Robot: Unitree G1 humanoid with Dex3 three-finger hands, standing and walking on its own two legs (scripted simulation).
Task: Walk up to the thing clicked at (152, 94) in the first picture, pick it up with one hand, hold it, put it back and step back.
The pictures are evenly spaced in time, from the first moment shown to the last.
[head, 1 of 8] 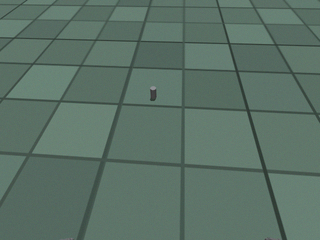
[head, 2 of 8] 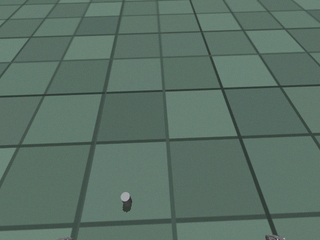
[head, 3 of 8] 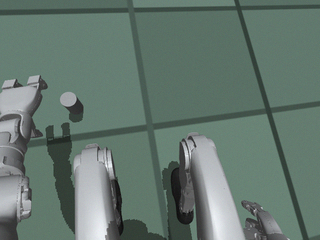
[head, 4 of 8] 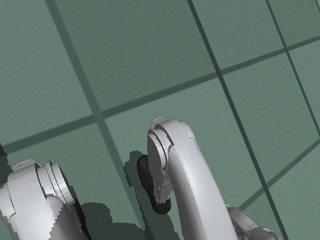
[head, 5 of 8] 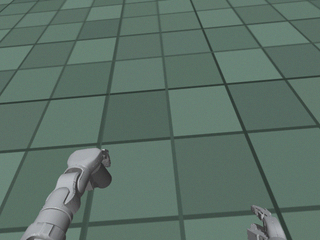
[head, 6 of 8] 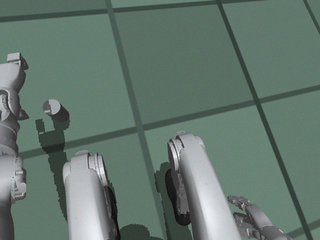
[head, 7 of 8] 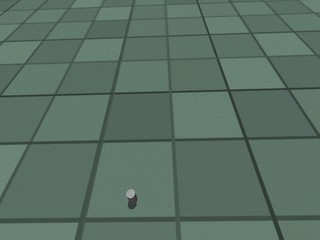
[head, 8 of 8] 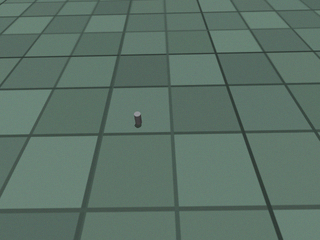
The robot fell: no
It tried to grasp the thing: yes
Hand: left
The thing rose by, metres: 0.66
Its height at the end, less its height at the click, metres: +0.00
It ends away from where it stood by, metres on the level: 0.00
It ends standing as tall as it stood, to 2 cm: yes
